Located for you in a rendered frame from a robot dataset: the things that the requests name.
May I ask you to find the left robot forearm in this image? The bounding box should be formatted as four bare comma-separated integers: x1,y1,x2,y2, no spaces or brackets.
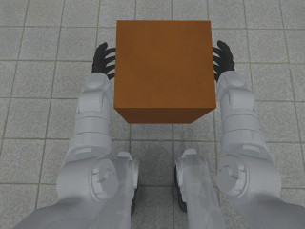
56,73,113,194

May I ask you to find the right robot shin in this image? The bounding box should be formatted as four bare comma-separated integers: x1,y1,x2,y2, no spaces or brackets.
179,149,209,202

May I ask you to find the right robot hand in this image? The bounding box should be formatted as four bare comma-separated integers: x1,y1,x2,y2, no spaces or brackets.
213,40,235,83

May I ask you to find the carton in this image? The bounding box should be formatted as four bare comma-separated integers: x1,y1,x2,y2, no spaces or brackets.
113,20,216,124

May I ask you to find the robot right foot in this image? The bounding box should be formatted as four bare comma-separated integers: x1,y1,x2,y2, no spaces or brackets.
173,165,188,213

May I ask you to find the right robot forearm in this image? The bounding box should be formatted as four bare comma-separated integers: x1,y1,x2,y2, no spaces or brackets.
215,71,276,167

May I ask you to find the robot left upper arm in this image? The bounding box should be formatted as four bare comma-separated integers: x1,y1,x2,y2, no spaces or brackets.
12,156,119,229

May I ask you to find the robot right upper arm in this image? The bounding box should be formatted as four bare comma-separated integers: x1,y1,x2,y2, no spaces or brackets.
215,153,305,229

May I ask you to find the left robot hand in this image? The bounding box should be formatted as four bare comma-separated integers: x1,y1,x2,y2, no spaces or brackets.
91,42,116,80

